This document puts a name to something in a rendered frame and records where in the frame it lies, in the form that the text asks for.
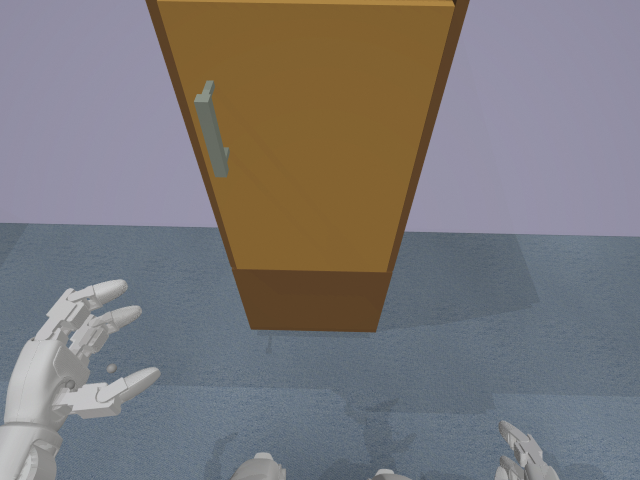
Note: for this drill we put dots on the robot left shin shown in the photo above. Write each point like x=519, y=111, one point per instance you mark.
x=263, y=455

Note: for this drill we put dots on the handle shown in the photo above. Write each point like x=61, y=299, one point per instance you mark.
x=206, y=114

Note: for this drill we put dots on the cupboard door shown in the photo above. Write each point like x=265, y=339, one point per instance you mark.
x=322, y=104

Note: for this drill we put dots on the left robot thigh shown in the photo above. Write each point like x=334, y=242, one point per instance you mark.
x=259, y=469

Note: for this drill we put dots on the left robot hand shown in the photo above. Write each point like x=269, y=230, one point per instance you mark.
x=36, y=391

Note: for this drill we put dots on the right robot hand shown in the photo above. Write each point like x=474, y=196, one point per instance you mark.
x=528, y=454

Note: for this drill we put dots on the robot left forearm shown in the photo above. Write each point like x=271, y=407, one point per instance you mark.
x=28, y=451

